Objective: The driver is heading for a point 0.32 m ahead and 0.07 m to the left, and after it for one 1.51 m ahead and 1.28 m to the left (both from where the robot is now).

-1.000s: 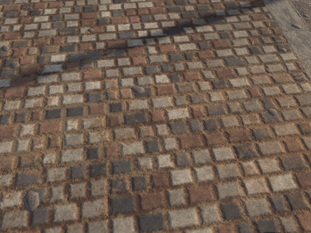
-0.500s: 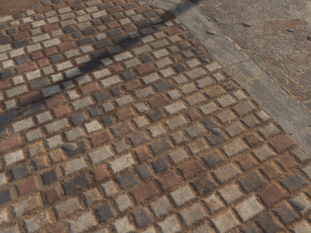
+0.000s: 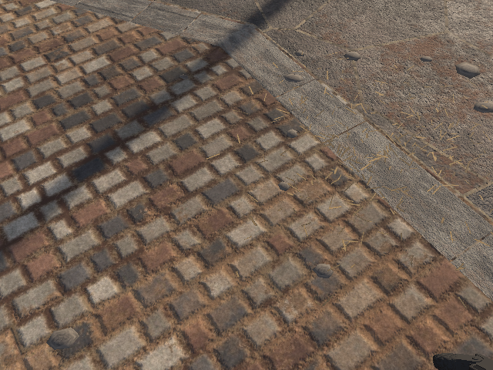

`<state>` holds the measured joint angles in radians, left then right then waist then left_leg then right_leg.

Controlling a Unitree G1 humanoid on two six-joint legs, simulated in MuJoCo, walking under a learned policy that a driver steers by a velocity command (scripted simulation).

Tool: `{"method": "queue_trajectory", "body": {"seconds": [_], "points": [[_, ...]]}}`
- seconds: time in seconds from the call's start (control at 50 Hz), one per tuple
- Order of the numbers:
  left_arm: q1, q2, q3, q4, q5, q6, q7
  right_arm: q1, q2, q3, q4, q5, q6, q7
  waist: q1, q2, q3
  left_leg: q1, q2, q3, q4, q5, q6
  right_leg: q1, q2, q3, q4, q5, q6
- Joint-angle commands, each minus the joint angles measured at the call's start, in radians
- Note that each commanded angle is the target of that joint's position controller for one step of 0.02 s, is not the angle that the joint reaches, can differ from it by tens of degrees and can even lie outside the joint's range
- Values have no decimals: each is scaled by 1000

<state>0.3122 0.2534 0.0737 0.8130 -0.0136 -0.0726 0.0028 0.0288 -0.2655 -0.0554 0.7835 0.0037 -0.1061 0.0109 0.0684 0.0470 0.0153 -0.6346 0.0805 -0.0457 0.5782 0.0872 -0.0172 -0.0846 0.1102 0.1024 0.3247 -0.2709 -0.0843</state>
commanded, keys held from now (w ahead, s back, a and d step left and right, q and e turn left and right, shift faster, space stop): w+q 0.12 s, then q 0.88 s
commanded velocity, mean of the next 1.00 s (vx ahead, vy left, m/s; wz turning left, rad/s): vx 0.18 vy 0.00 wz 0.44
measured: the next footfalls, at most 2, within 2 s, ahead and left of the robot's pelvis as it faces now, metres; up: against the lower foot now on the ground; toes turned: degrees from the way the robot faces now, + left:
left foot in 0.14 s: +0.26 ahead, +0.14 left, +0.00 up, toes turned +3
right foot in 0.68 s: +0.42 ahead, -0.03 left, +0.00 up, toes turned +27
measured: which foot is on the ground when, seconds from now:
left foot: up 0.00-0.12, down 0.14-0.68, up 0.70-1.00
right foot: down 0.00-0.16, up 0.18-0.66, down 0.68-1.00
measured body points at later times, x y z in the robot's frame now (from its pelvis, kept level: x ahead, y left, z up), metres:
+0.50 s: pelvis +0.22 +0.06 +0.00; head +0.27 +0.09 +0.45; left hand +0.35 +0.36 -0.10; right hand +0.37 -0.20 -0.10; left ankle +0.22 +0.13 -0.74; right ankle +0.37 -0.09 -0.68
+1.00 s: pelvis +0.29 +0.05 +0.00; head +0.33 +0.06 +0.45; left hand +0.27 +0.36 -0.10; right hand +0.57 -0.12 -0.10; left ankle +0.22 +0.17 -0.70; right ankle +0.39 -0.05 -0.74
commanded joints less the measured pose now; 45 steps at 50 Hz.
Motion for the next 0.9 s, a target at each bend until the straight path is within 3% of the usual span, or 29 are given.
{"method": "queue_trajectory", "body": {"seconds": [0.02, 0.08, 0.12, 0.14, 0.16, 0.18, 0.2, 0.22, 0.24, 0.26, 0.32, 0.36, 0.44, 0.5, 0.56, 0.6, 0.64, 0.66, 0.68, 0.7, 0.72, 0.74, 0.76, 0.78, 0.82, 0.9], "points": [[80, 154, 34, -14, 5, -8, 4, -135, -83, -9, -101, 8, -21, 18, 36, -138, 19, -21, -20, 32, -42, -34, 47, 68, -309, 132, -52, 328, -131], [57, 177, 39, -9, 8, 3, 13, -79, -105, -13, -103, 13, -26, 36, -9, -151, 1, 17, -48, 54, -66, -167, 104, 169, -338, 96, 28, 576, -95], [7, 179, 34, -23, 11, 10, 17, 131, -154, -41, -43, 9, -22, 35, -121, -134, -134, 323, -112, 96, -92, -130, 155, 131, -271, 8, 259, 883, -57], [-6, 157, 21, -48, 25, 10, 22, 279, -207, -56, -19, -6, -19, 31, -178, -50, -241, 578, 14, -77, -77, 8, 214, -29, -218, -36, 522, 711, -18], [105, 78, -1, -66, 27, -10, 16, 338, -286, -75, -17, -21, -13, 34, -124, 207, -338, 917, 229, -525, -131, 50, 392, -428, -32, -84, 921, 94, 81], [102, 119, -4, -57, 28, -30, 6, 334, -208, -54, -13, 3, -4, 37, -136, 192, -367, 980, 264, -676, -217, 89, 402, -565, -27, 20, 1023, -290, 85], [26, 158, 5, -78, 5, -40, -2, 262, -169, -42, -38, 8, 3, 31, -133, 105, -239, 870, 238, -536, -204, 137, 356, -626, -81, 38, 1052, -247, 87], [-43, 160, 4, -94, 7, -42, 0, 205, -154, -37, -63, 4, 11, 28, -122, -8, -165, 735, 198, -414, -200, 260, 326, -610, -117, 14, 1017, -196, 93], [-87, 163, 11, -109, 22, -37, 8, 173, -145, -33, -74, 7, 19, 26, -102, -75, -105, 615, 163, -337, -214, 359, 312, -595, -138, -9, 957, -175, 103], [-86, 160, 16, -121, 31, -25, 15, 170, -140, -29, -78, 0, 21, 22, -74, -67, -96, 536, 137, -299, -230, 412, 298, -544, -157, -10, 900, -152, 106], [-38, 116, 9, -132, 29, 11, 35, 171, -173, -42, -86, -6, 27, 14, -36, 11, -127, 460, 93, -241, -244, 510, 297, -493, -148, -23, 780, -103, 134], [-62, 112, 9, -143, 30, 24, 45, 183, -196, -51, -87, 2, 42, -1, -37, 20, -149, 447, 77, -227, -236, 501, 285, -500, -131, -27, 697, -38, 152], [-160, 102, 7, -168, 26, 38, 47, 207, -195, -54, -93, 22, 83, -32, -68, 43, -161, 447, 40, -251, -214, 285, 216, -499, -106, -7, 544, 102, 170], [-244, 102, 5, -194, 20, 34, 37, 223, -195, -57, -101, 19, 108, -48, -95, 66, -132, 476, 39, -320, -202, 124, 199, -514, -91, 17, 436, 116, 171], [-288, 113, 8, -207, 15, 18, 25, 230, -196, -61, -115, 13, 123, -54, -108, 87, -107, 508, 45, -391, -165, 82, 207, -495, -68, 31, 345, 67, 165], [-271, 125, 13, -204, 13, 4, 19, 215, -192, -61, -134, 15, 129, -54, -96, 103, -106, 518, 39, -439, -130, 102, 201, -431, -55, 34, 266, 40, 152], [-211, 135, 22, -188, 9, -9, 14, 162, -184, -58, -162, 23, 132, -54, -47, 113, -102, 493, -4, -451, -80, 76, 165, -288, -60, 13, 77, 161, 123], [-179, 159, 30, -180, 15, -13, 16, 161, -157, -50, -177, 19, 131, -53, -43, 87, -125, 424, -43, -432, -25, -29, 131, -144, -135, 43, 20, 310, 93], [-159, 221, 42, -193, 31, -6, 26, 219, -100, -33, -185, 1, 127, -50, -74, -97, -195, 297, -135, -308, 181, -378, 77, 42, -349, 216, 57, 613, 0], [-123, 240, 44, -176, 61, 12, 24, 293, -108, -34, -204, 8, 121, -47, -113, -330, -203, 79, -257, -168, 373, -851, 16, 137, -540, 455, 76, 883, -198], [-116, 202, 42, -180, 37, 18, 23, 333, -195, -53, -184, -3, 115, -39, -101, -294, -216, 19, -174, -131, 575, -818, -32, 119, -586, 501, 71, 831, -252], [-144, 148, 27, -194, 32, 22, 27, 292, -237, -70, -163, 10, 124, -38, -83, -199, -176, 6, -143, -120, 656, -733, -55, 79, -505, 358, 88, 751, -207], [-179, 127, 19, -202, 31, 30, 28, 273, -229, -75, -150, 16, 141, -43, -89, -141, -146, 6, -127, -103, 681, -665, -71, 32, -429, 248, 86, 657, -154], [-203, 125, 15, -206, 24, 38, 30, 254, -214, -73, -157, 16, 155, -46, -88, -134, -122, 3, -114, -94, 691, -615, -80, -9, -399, 199, 73, 592, -134], [-214, 149, 19, -200, 33, 51, 34, 233, -154, -56, -177, 22, 165, -38, -90, -169, -91, 47, -108, -30, 642, -543, -87, -83, -339, 90, 31, 556, -125], [-194, 174, 31, -187, 33, 66, 42, 172, -121, -42, -220, 17, 161, -31, -58, -220, -122, 84, -66, 12, 453, -502, -88, -34, -368, 33, 8, 503, -154]]}}
Velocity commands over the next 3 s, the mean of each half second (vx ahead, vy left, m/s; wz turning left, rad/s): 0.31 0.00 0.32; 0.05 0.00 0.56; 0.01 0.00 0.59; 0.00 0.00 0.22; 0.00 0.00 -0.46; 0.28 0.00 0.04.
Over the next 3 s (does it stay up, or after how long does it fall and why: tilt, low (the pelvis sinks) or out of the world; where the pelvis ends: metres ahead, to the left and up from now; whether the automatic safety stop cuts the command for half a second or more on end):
stays up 0.35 0.13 0.00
